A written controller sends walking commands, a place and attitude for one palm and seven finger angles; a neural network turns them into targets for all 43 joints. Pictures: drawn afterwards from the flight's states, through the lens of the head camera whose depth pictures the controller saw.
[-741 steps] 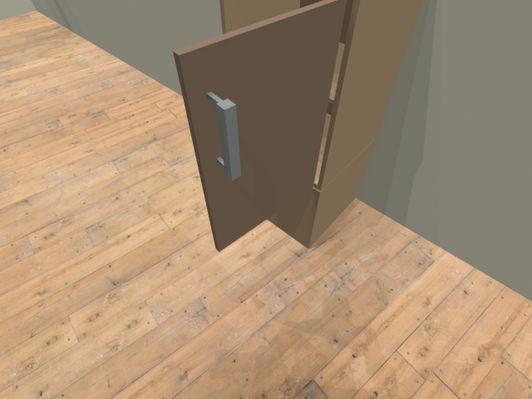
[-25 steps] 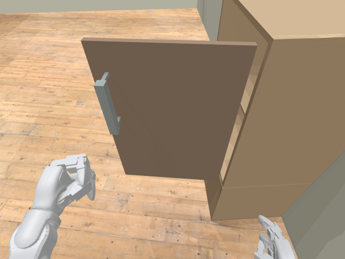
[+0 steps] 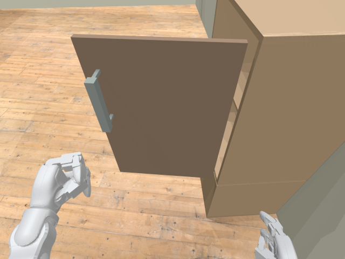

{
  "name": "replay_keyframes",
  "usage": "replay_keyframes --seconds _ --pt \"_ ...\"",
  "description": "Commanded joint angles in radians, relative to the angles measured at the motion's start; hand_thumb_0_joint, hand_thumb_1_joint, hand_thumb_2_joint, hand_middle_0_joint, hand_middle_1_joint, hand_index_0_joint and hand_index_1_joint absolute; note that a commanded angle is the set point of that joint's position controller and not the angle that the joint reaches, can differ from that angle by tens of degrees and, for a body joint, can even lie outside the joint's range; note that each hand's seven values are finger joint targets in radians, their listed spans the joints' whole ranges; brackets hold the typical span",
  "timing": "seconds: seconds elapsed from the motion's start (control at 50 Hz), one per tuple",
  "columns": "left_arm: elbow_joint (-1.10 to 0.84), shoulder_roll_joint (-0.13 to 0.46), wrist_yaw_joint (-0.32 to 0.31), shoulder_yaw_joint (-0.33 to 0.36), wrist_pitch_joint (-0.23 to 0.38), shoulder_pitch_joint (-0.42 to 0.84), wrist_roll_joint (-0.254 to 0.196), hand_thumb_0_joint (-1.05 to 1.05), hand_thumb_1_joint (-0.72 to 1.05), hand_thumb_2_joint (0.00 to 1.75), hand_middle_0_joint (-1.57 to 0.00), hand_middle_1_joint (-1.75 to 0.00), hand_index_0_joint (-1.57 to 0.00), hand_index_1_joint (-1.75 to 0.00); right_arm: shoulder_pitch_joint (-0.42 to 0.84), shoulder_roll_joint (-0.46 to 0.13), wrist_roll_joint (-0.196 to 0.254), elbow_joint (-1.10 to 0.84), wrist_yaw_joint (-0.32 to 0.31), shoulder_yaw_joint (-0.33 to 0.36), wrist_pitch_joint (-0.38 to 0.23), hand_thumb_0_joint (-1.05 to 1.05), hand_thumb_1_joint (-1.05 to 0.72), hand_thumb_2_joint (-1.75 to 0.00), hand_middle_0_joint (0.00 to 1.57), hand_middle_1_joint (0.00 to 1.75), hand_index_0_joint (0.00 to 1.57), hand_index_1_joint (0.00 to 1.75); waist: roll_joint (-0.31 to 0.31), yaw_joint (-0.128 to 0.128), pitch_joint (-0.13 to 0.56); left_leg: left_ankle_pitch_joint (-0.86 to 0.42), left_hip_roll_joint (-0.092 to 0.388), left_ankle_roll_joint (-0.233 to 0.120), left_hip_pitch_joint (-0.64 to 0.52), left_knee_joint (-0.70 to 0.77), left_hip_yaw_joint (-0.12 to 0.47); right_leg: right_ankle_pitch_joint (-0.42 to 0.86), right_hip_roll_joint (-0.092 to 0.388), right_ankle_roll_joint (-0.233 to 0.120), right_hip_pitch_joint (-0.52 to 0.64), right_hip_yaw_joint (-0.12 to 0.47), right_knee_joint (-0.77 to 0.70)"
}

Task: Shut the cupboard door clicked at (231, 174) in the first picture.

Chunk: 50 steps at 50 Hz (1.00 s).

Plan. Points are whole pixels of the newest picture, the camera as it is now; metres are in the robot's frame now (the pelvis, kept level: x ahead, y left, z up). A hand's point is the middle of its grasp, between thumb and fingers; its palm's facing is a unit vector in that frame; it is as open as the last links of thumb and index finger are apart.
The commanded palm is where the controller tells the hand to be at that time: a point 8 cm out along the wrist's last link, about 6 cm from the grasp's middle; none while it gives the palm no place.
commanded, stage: bring the fist close to the handle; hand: left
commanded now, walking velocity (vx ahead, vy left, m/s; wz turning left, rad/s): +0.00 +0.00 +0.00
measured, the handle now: (102, 102) +0.48 +0.24 +0.10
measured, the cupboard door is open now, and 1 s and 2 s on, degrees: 82 82 78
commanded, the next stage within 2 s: push the door shut along its arc in 1.24 s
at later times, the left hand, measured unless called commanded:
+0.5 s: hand (90, 147) +0.32 +0.22 +0.11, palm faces +0.03 -1.00 -0.05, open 3.1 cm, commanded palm +0.30 +0.26 +0.11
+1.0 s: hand (102, 129) +0.37 +0.21 +0.11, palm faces +0.03 -1.00 -0.03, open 3.1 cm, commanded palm +0.34 +0.25 +0.11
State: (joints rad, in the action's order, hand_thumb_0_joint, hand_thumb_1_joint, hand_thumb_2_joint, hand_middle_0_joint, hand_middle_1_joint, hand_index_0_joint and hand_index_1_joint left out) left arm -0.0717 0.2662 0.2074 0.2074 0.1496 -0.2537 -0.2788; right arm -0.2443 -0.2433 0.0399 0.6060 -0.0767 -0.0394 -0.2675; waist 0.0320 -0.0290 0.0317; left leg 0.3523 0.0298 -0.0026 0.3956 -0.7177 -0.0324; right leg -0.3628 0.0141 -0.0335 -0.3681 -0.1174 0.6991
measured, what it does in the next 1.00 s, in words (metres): stands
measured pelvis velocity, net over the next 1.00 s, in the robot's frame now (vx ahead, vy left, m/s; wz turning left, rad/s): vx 0.01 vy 0.02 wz -0.03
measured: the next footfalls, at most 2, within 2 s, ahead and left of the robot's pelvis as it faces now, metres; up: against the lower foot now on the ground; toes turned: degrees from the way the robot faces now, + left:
none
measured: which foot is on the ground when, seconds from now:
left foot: down 0.00-1.00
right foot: down 0.00-1.00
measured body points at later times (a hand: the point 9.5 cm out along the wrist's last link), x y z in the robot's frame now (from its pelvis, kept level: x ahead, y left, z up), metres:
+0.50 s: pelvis +0.02 +0.01 +0.00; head +0.03 +0.00 +0.45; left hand +0.31 +0.27 +0.11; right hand +0.17 -0.23 -0.08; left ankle +0.01 +0.12 -0.72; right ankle +0.00 -0.09 -0.72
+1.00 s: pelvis +0.01 +0.02 +0.01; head +0.04 +0.01 +0.46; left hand +0.37 +0.26 +0.11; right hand +0.14 -0.23 -0.09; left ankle +0.01 +0.12 -0.72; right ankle +0.00 -0.09 -0.72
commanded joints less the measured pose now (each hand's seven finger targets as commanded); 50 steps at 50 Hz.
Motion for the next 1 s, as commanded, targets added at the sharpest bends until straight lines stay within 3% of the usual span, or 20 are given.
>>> replay_keyframes --seconds 0.0,0.06,0.12,0.16,0.26,0.3,0.34,0.36,0.42,0.48,0.5,0.56,0.6,0.64,0.7,0.74,0.76,0.82,0.9,0.98 --pt "-0.175 0.138 0.009 0.074 0.113 0.287 -0.023 0.00 0.90 0.90 -1.30 -1.50 -1.30 -1.50 0.084 -0.117 0.009 -0.129 -0.001 0.039 -0.070 0.00 -0.90 -0.90 0.20 0.30 0.20 0.30 0.055 0.028 0.133 -0.138 -0.036 -0.019 -0.067 0.101 0.033 0.135 0.003 0.027 0.017 0.105 -0.144" --pt "-0.033 0.140 0.065 0.045 0.054 0.281 -0.022 0.00 0.90 0.90 -1.30 -1.50 -1.30 -1.50 0.063 -0.135 0.019 -0.122 -0.008 0.044 -0.063 0.00 -0.90 -0.90 0.20 0.30 0.20 0.30 -0.006 0.036 0.113 -0.141 -0.034 -0.021 -0.040 0.101 0.035 0.153 0.004 0.031 0.025 0.111 -0.154" --pt "-0.011 0.139 0.094 0.040 0.004 0.316 -0.029 0.00 0.90 0.90 -1.30 -1.50 -1.30 -1.50 0.067 -0.140 0.023 -0.135 -0.016 0.049 -0.053 0.00 -0.90 -0.90 0.20 0.30 0.20 0.30 -0.042 0.024 0.145 -0.163 -0.037 -0.023 -0.046 0.108 0.032 0.184 0.008 0.036 0.042 0.105 -0.155" --pt "0.002 0.204 0.080 0.114 -0.006 0.355 -0.042 0.00 0.90 0.90 -1.30 -1.50 -1.30 -1.50 0.067 -0.146 0.018 -0.135 -0.019 0.049 -0.046 0.00 -0.90 -0.90 0.20 0.30 0.20 0.30 -0.093 0.014 0.159 -0.182 -0.035 -0.022 -0.031 0.105 0.035 0.198 0.011 0.040 0.069 0.115 -0.154" --pt "-0.060 0.263 0.005 0.200 0.071 0.462 -0.029 0.00 0.90 0.90 -1.30 -1.50 -1.30 -1.50 0.075 -0.128 0.004 -0.133 -0.008 0.047 -0.038 0.00 -0.90 -0.90 0.20 0.30 0.20 0.30 -0.020 -0.006 0.256 -0.281 -0.032 -0.019 -0.092 0.115 0.028 0.314 0.003 0.029 0.111 0.090 -0.105" --pt "-0.057 0.224 -0.001 0.167 0.094 0.461 -0.014 0.00 0.90 0.90 -1.30 -1.50 -1.30 -1.50 0.068 -0.120 0.004 -0.128 0.002 0.049 -0.039 0.00 -0.90 -0.90 0.20 0.30 0.20 0.30 0.042 -0.001 0.279 -0.335 -0.032 -0.017 -0.125 0.111 0.018 0.378 0.000 0.025 0.105 0.082 -0.092" --pt "0.000 0.198 0.010 0.128 0.091 0.467 -0.002 0.00 0.90 0.90 -1.30 -1.50 -1.30 -1.50 0.057 -0.125 0.008 -0.114 0.007 0.052 -0.032 0.00 -0.90 -0.90 0.20 0.30 0.20 0.30 0.066 0.016 0.243 -0.335 -0.029 -0.012 -0.128 0.112 0.016 0.373 -0.004 0.022 0.069 0.072 -0.093" --pt "0.045 0.186 0.023 0.107 0.079 0.465 0.002 0.00 0.90 0.90 -1.30 -1.50 -1.30 -1.50 0.050 -0.131 0.008 -0.110 0.008 0.052 -0.028 0.00 -0.90 -0.90 0.20 0.30 0.20 0.30 0.026 0.026 0.217 -0.322 -0.026 -0.017 -0.113 0.110 0.019 0.363 -0.005 0.024 0.061 0.073 -0.099" --pt "0.071 0.138 0.057 0.055 0.038 0.462 -0.007 0.00 0.90 0.90 -1.30 -1.50 -1.30 -1.50 0.045 -0.138 0.018 -0.120 0.006 0.061 -0.019 0.00 -0.90 -0.90 0.20 0.30 0.20 0.30 0.012 0.031 0.213 -0.317 -0.026 -0.014 -0.115 0.118 0.022 0.364 -0.006 0.025 0.056 0.065 -0.109" --pt "0.074 0.163 0.057 0.074 0.017 0.501 -0.014 0.00 0.90 0.90 -1.30 -1.50 -1.30 -1.50 0.044 -0.146 0.019 -0.121 0.000 0.063 -0.008 0.00 -0.90 -0.90 0.20 0.30 0.20 0.30 -0.032 0.033 0.216 -0.311 -0.023 -0.018 -0.113 0.125 0.031 0.351 -0.007 0.027 0.059 0.061 -0.116" --pt "0.048 0.144 0.050 0.054 0.021 0.539 -0.011 0.00 0.90 0.90 -1.30 -1.50 -1.30 -1.50 0.048 -0.140 0.020 -0.125 0.000 0.062 -0.008 0.00 -0.90 -0.90 0.20 0.30 0.20 0.30 -0.026 0.037 0.225 -0.313 -0.021 -0.016 -0.127 0.128 0.035 0.340 -0.009 0.026 0.050 0.055 -0.112" --pt "0.019 0.213 -0.002 0.111 0.054 0.630 0.003 0.00 0.90 0.90 -1.30 -1.50 -1.30 -1.50 0.050 -0.141 0.009 -0.110 -0.002 0.059 -0.005 0.00 -0.90 -0.90 0.20 0.30 0.20 0.30 -0.020 0.034 0.236 -0.316 -0.015 -0.013 -0.146 0.133 0.044 0.315 -0.011 0.022 0.048 0.056 -0.109" --pt "0.019 0.183 -0.029 0.092 0.077 0.665 0.019 0.00 0.90 0.90 -1.30 -1.50 -1.30 -1.50 0.051 -0.130 0.006 -0.106 0.004 0.057 -0.005 0.00 -0.90 -0.90 0.20 0.30 0.20 0.30 -0.007 0.035 0.268 -0.338 -0.015 -0.012 -0.168 0.135 0.042 0.328 -0.011 0.021 0.050 0.058 -0.102" --pt "0.076 0.201 -0.045 0.106 0.087 0.684 0.033 0.00 0.90 0.90 -1.30 -1.50 -1.30 -1.50 0.047 -0.131 0.005 -0.088 0.007 0.056 0.004 0.00 -0.90 -0.90 0.20 0.30 0.20 0.30 0.014 0.036 0.246 -0.326 -0.011 -0.005 -0.162 0.139 0.044 0.307 -0.012 0.017 0.035 0.057 -0.100" --pt "0.175 0.177 -0.040 0.068 0.071 0.740 0.047 0.00 0.90 0.90 -1.30 -1.50 -1.30 -1.50 0.048 -0.133 0.010 -0.079 0.012 0.053 0.022 0.00 -0.90 -0.90 0.20 0.30 0.20 0.30 0.028 0.048 0.216 -0.273 -0.015 -0.006 -0.144 0.148 0.037 0.273 -0.008 0.016 0.024 0.063 -0.116" --pt "0.260 0.196 -0.025 0.081 0.049 0.755 0.047 0.00 0.90 0.90 -1.30 -1.50 -1.30 -1.50 0.039 -0.142 0.015 -0.074 0.009 0.055 0.037 0.00 -0.90 -0.90 0.20 0.30 0.20 0.30 0.020 0.048 0.206 -0.256 -0.015 -0.004 -0.128 0.153 0.039 0.262 -0.009 0.012 0.023 0.063 -0.124" --pt "0.296 0.218 -0.020 0.095 0.040 0.771 0.046 0.00 0.90 0.90 -1.30 -1.50 -1.30 -1.50 0.033 -0.149 0.014 -0.073 0.007 0.055 0.045 0.00 -0.90 -0.90 0.20 0.30 0.20 0.30 -0.018 0.050 0.210 -0.241 -0.016 -0.009 -0.114 0.152 0.039 0.254 -0.008 0.015 0.033 0.066 -0.130" --pt "0.302 0.186 -0.005 0.059 0.041 0.888 0.038 0.00 0.90 0.90 -1.30 -1.50 -1.30 -1.50 0.035 -0.144 0.018 -0.079 0.005 0.056 0.052 0.00 -0.90 -0.90 0.20 0.30 0.20 0.30 0.013 0.062 0.242 -0.254 -0.017 -0.008 -0.141 0.149 0.041 0.267 -0.009 0.012 0.022 0.066 -0.129" --pt "0.272 0.192 -0.007 0.084 0.086 0.819 0.029 0.00 0.90 0.90 -1.30 -1.50 -1.30 -1.50 0.024 -0.141 0.012 -0.097 0.014 0.063 0.052 0.00 -0.90 -0.90 0.20 0.30 0.20 0.30 -0.006 0.033 0.322 -0.344 -0.015 -0.010 -0.169 0.139 0.038 0.346 -0.012 0.011 0.076 0.068 -0.114" --pt "0.277 0.196 -0.020 0.097 0.108 0.763 0.037 0.00 0.90 0.90 -1.30 -1.50 -1.30 -1.50 0.014 -0.140 0.011 -0.096 0.025 0.068 0.059 0.00 -0.90 -0.90 0.20 0.30 0.20 0.30 -0.012 0.027 0.297 -0.378 -0.011 -0.009 -0.158 0.142 0.032 0.376 -0.012 0.015 0.080 0.067 -0.110"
